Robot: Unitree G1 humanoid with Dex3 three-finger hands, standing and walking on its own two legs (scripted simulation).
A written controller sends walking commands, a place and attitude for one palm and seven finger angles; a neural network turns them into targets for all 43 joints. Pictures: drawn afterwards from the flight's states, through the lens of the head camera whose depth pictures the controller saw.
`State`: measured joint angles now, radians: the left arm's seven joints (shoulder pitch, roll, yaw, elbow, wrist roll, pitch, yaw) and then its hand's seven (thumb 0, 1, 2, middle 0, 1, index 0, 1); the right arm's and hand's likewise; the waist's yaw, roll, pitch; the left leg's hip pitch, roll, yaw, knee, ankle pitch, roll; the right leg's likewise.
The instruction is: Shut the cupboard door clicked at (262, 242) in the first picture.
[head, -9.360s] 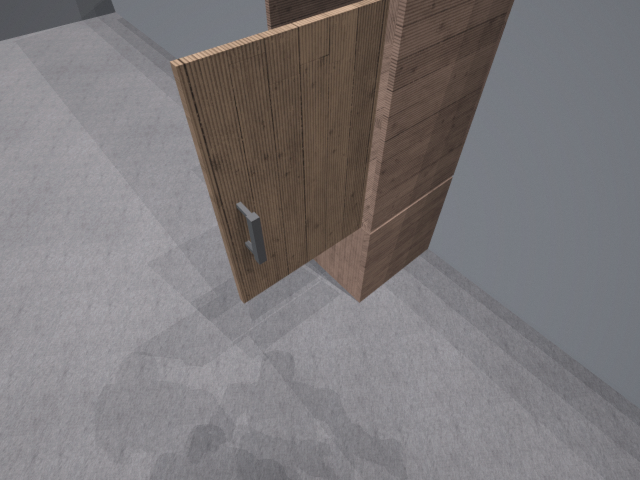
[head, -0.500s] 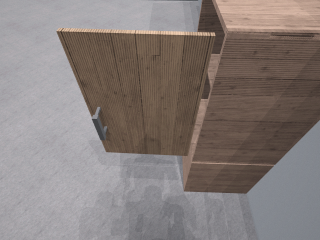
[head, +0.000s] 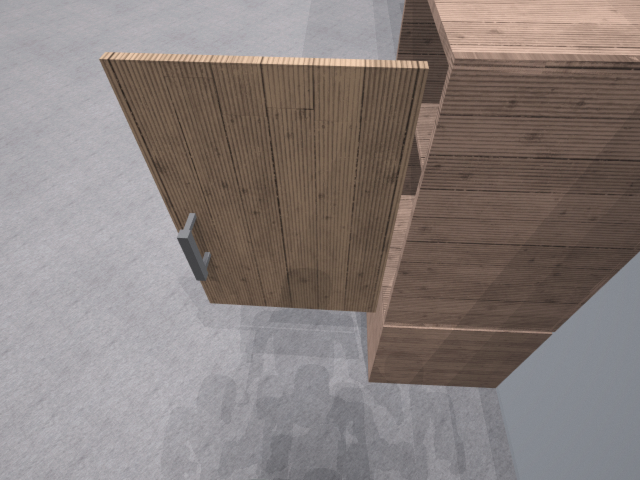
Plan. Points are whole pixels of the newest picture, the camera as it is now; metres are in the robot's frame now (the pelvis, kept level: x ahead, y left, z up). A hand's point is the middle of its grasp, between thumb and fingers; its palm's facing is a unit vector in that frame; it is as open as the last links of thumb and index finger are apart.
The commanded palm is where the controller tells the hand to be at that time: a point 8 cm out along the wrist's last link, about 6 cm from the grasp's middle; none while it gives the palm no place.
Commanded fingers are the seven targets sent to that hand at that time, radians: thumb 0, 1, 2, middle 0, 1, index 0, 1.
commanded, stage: come to a stop and stand still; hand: left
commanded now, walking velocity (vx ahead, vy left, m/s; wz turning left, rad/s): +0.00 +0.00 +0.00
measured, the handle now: (196, 248) +0.49 +0.26 -0.09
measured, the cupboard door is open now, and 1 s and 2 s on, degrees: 89 89 89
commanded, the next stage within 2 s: look again from close up in 0.60 s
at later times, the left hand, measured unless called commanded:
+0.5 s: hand out of the picture +0.01 +0.22 -0.16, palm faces -0.02 -0.97 -0.26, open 7.4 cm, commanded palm none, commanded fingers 0.00 0.90 0.90 -0.20 -0.30 -0.20 -0.30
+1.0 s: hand out of the picture +0.00 +0.19 -0.17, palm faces -0.03 -0.98 -0.21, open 7.4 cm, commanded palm none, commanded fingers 0.00 0.90 0.90 -0.20 -0.30 -0.20 -0.30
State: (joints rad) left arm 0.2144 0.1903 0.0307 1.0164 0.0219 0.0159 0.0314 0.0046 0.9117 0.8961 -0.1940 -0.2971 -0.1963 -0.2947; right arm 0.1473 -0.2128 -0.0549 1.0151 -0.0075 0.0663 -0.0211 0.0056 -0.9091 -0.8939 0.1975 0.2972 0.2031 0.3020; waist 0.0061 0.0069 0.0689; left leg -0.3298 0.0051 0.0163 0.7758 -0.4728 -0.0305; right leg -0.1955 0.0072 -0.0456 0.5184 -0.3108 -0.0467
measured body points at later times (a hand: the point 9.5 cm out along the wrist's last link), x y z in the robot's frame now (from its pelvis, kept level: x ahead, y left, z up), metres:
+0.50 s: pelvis -0.03 +0.03 +0.00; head -0.03 +0.01 +0.45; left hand +0.01 +0.27 -0.14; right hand -0.01 -0.20 -0.16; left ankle -0.02 +0.12 -0.74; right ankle -0.02 -0.09 -0.74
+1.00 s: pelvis -0.01 +0.01 +0.01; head +0.00 +0.01 +0.46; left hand +0.01 +0.24 -0.15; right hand +0.00 -0.23 -0.15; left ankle -0.02 +0.12 -0.74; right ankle -0.02 -0.09 -0.74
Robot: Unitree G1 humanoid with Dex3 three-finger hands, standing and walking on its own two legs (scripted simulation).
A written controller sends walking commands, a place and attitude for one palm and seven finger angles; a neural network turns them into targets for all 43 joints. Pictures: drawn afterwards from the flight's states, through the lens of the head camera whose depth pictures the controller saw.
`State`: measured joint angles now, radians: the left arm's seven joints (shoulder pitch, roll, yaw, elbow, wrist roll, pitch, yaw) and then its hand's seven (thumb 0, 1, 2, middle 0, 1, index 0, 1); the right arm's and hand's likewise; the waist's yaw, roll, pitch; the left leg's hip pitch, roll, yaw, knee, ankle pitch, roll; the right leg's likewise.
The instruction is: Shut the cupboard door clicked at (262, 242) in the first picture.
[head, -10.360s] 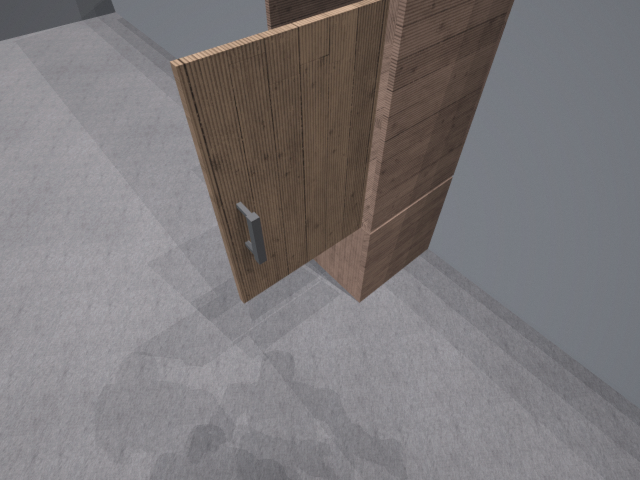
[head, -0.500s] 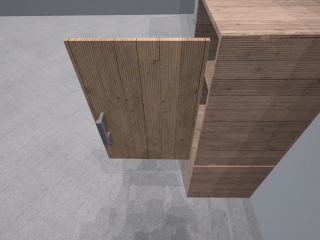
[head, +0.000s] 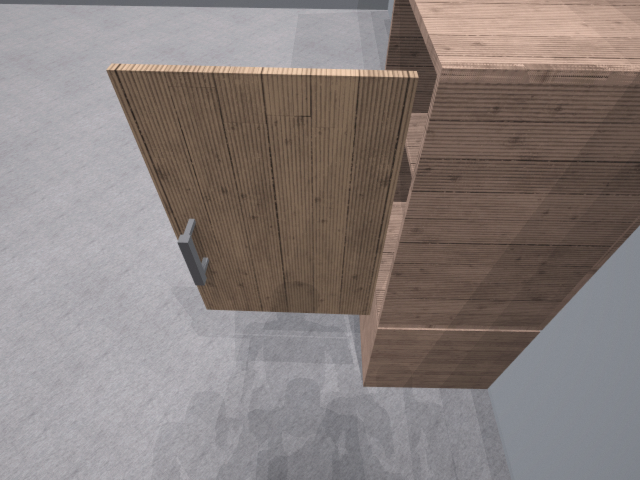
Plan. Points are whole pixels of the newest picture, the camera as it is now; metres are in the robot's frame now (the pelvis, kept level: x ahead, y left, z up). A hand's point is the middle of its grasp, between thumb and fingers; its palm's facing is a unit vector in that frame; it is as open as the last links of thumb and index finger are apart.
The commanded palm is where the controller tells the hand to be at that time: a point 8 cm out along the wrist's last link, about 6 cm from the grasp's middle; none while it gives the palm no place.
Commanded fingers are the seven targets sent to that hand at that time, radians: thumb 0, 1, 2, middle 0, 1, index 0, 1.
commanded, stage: look again from close up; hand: left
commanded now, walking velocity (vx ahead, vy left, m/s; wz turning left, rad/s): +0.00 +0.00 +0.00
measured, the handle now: (195, 253) +0.50 +0.27 -0.09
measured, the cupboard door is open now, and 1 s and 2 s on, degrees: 89 89 89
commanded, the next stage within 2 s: shuffle to correct the standing spot in 0.18 s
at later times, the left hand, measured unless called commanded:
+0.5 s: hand out of the picture +0.05 +0.19 -0.17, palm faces +0.04 -0.97 -0.24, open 7.4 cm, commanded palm none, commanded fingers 0.00 0.90 0.90 -0.20 -0.30 -0.20 -0.30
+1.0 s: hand out of the picture +0.13 +0.20 -0.18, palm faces +0.04 -0.97 -0.23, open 7.4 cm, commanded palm none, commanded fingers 0.00 0.90 0.90 -0.20 -0.30 -0.20 -0.30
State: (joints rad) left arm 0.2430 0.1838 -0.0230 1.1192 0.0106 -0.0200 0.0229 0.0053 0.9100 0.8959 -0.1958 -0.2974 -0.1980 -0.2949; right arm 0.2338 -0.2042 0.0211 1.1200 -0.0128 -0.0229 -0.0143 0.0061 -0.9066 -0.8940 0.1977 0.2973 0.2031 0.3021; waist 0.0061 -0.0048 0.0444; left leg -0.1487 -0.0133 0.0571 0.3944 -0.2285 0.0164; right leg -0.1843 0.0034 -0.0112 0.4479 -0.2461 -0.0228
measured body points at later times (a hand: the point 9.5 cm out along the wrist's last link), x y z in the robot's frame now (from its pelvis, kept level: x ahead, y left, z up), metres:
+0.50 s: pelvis +0.03 -0.01 +0.00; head +0.04 -0.01 +0.45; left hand +0.05 +0.24 -0.16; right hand +0.06 -0.25 -0.16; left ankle -0.01 +0.11 -0.74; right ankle +0.00 -0.10 -0.74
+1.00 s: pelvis +0.08 +0.02 -0.01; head +0.11 +0.02 +0.44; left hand +0.13 +0.25 -0.16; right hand +0.08 -0.19 -0.17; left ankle +0.00 +0.11 -0.74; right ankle +0.08 -0.09 -0.74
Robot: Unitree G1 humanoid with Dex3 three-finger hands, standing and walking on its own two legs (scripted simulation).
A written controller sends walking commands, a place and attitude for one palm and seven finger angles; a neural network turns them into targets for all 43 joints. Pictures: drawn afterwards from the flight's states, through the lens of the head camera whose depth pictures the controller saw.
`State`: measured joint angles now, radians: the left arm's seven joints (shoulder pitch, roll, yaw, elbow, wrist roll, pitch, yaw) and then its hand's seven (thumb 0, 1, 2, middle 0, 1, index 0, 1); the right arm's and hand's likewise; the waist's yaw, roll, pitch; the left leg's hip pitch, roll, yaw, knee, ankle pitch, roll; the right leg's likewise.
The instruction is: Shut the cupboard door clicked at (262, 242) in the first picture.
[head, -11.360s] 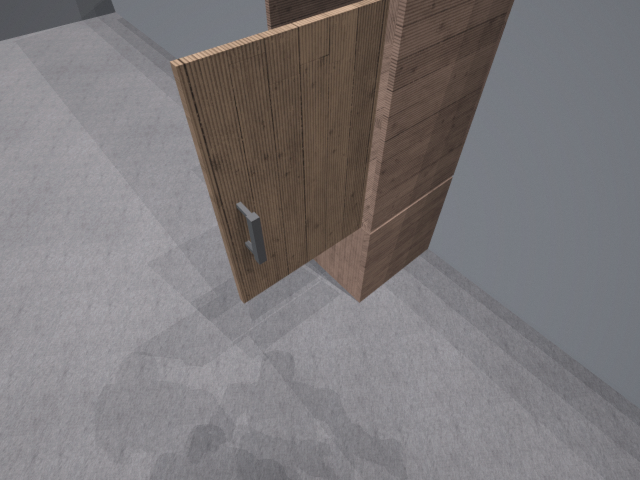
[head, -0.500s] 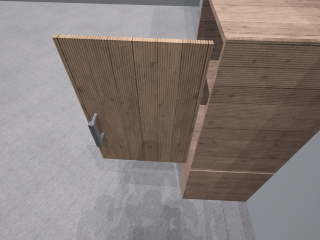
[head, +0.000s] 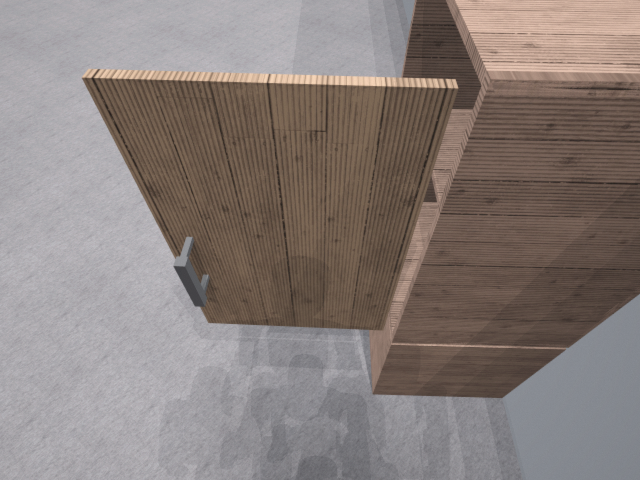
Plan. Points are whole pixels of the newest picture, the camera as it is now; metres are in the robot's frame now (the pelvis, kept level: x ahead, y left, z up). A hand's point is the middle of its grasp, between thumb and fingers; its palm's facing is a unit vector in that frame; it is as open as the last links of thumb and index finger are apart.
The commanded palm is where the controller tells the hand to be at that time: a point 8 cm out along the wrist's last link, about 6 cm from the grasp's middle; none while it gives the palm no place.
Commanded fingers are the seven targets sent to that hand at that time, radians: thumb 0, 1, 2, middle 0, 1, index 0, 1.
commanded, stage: come to a stop and stand still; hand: left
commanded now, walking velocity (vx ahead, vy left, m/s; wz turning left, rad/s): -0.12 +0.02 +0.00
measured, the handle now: (194, 273) +0.43 +0.24 -0.09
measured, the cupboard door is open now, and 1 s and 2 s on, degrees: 89 89 89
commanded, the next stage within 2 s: look again from close up in 0.68 s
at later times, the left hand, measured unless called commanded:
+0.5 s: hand out of the picture -0.01 +0.16 -0.17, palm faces +0.03 -0.98 -0.21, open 7.3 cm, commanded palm none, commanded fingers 0.00 0.90 0.90 -0.20 -0.30 -0.20 -0.30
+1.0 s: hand out of the picture -0.04 +0.15 -0.17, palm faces +0.03 -0.98 -0.22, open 7.3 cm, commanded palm none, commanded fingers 0.00 0.90 0.90 -0.20 -0.30 -0.20 -0.30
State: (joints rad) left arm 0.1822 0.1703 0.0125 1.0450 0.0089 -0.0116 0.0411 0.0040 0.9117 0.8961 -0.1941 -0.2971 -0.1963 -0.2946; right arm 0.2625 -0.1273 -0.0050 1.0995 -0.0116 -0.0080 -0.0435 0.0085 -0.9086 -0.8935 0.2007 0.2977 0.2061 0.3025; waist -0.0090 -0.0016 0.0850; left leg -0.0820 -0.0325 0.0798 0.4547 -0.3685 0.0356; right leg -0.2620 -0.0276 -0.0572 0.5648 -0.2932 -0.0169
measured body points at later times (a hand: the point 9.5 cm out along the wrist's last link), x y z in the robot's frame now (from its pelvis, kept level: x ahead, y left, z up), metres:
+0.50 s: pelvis -0.04 -0.03 +0.01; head -0.02 -0.03 +0.46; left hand -0.01 +0.21 -0.15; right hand -0.03 -0.25 -0.15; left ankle -0.08 +0.09 -0.73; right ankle +0.00 -0.11 -0.73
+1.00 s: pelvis -0.04 -0.02 +0.00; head -0.04 -0.04 +0.45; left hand -0.04 +0.21 -0.15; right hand -0.05 -0.23 -0.17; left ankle -0.08 +0.09 -0.73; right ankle +0.00 -0.11 -0.73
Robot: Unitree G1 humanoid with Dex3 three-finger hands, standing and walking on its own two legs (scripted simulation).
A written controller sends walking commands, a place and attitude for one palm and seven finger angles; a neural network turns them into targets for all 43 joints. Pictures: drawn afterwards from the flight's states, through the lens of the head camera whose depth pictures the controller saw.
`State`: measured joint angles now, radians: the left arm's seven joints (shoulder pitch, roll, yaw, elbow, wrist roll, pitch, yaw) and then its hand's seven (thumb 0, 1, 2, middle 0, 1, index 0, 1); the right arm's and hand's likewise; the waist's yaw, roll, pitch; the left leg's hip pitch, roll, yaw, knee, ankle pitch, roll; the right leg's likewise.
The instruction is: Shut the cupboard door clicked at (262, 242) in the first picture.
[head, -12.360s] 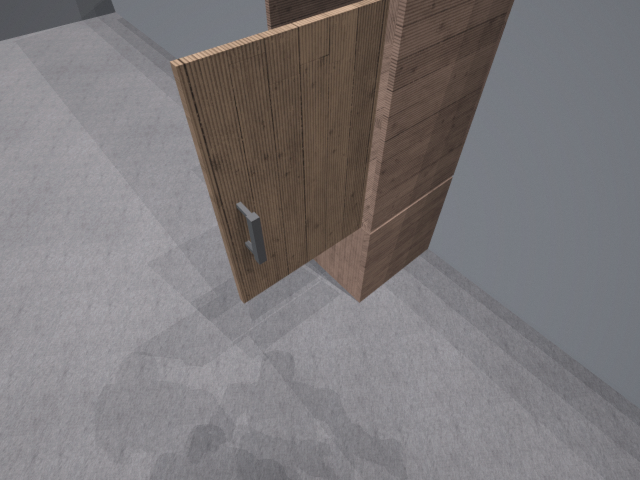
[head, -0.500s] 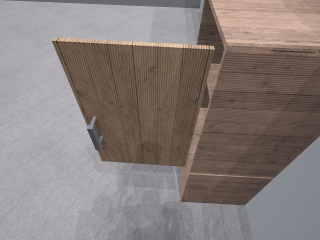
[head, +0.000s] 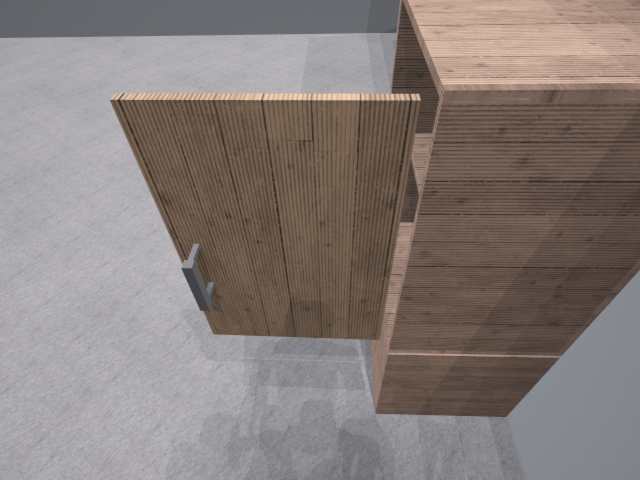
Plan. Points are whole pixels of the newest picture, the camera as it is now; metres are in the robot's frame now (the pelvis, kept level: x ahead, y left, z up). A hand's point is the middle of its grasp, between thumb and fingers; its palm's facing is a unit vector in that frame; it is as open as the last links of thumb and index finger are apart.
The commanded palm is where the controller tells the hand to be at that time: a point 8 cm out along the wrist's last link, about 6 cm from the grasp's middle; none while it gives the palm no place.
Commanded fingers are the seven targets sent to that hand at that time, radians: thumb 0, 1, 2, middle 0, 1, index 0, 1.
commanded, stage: look again from close up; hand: left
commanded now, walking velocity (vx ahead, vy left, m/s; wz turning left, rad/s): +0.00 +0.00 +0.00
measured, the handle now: (200, 278) +0.47 +0.25 -0.09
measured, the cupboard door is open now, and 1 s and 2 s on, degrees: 89 89 89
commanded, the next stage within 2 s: raise the hand and make a fist in 0.28 s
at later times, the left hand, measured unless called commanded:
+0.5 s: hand out of the picture +0.12 +0.20 -0.10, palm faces +0.21 -0.96 -0.19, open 7.3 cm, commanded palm +0.11 +0.23 -0.07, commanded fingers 0.00 0.90 0.90 -0.31 -0.42 -0.31 -0.42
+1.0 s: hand (188, 475) +0.15 +0.18 -0.07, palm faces +0.00 -1.00 -0.05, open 5.2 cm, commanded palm +0.13 +0.23 -0.07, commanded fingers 0.00 0.90 0.90 -0.77 -0.92 -0.77 -0.92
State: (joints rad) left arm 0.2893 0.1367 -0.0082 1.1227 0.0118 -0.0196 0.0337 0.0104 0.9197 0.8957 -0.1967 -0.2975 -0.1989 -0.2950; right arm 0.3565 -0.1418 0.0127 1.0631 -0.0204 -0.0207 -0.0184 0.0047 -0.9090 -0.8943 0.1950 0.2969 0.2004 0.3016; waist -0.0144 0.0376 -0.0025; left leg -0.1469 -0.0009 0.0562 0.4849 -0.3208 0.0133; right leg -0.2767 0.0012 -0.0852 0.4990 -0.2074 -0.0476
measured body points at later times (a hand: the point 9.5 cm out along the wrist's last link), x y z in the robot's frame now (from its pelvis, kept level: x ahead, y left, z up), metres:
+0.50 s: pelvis +0.01 +0.01 +0.00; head +0.02 +0.00 +0.44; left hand +0.11 +0.25 -0.08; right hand +0.04 -0.23 -0.15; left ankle -0.04 +0.11 -0.74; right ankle +0.04 -0.09 -0.74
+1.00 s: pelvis -0.04 +0.00 -0.13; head +0.05 +0.02 +0.32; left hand +0.15 +0.23 -0.06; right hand +0.22 -0.19 -0.18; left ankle -0.04 +0.11 -0.74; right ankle +0.04 -0.09 -0.74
